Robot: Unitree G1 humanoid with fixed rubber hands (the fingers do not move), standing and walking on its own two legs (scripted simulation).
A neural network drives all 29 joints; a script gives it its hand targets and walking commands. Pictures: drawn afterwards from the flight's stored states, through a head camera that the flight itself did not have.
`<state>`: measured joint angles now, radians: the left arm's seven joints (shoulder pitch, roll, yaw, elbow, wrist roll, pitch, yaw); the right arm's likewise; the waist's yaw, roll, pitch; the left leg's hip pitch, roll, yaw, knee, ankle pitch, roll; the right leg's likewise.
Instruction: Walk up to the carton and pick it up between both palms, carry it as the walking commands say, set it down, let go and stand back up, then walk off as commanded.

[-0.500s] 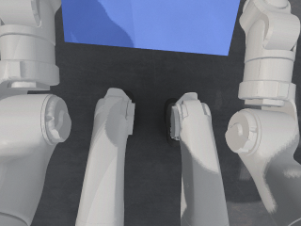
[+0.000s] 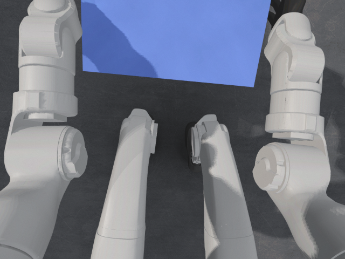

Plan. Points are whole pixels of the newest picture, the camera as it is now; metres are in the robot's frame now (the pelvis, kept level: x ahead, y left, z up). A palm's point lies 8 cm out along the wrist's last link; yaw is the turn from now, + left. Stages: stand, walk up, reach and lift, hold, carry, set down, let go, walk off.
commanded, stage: reach and lift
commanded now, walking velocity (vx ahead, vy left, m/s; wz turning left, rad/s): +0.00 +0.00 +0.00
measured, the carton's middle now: (175, 13) +0.54 +0.02 -0.15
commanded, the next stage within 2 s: none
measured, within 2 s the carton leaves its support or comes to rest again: neither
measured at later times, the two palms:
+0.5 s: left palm out of the picture +0.50 +0.20 -0.01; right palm (310, 16) +0.50 -0.16 -0.01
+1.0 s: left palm out of the picture +0.48 +0.20 +0.06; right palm out of the picture +0.47 -0.16 +0.06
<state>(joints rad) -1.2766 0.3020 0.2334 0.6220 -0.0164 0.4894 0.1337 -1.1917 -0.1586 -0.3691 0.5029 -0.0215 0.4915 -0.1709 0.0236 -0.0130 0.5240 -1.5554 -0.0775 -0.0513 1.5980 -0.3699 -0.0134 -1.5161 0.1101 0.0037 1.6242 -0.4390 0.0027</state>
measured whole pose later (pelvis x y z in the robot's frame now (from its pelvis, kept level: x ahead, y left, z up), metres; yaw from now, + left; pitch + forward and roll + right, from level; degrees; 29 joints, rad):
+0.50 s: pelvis +0.00 +0.00 +0.06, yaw +1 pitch +14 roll -1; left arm -1.15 0.26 0.23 0.61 -0.02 0.46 0.15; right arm -1.07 -0.12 -0.34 0.51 -0.02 0.48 -0.21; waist 0.02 -0.01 0.52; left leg -1.29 -0.09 -0.07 1.38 -0.32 -0.02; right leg -1.26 0.10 0.02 1.41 -0.39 0.00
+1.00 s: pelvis +0.01 +0.00 +0.12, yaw +1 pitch +8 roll -1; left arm -1.01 0.20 0.25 0.59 0.00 0.44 0.15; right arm -0.95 -0.09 -0.31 0.51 -0.03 0.47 -0.21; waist 0.01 -0.01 0.52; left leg -1.00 -0.08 -0.08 1.11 -0.25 -0.01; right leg -0.96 0.10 0.04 1.14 -0.32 0.00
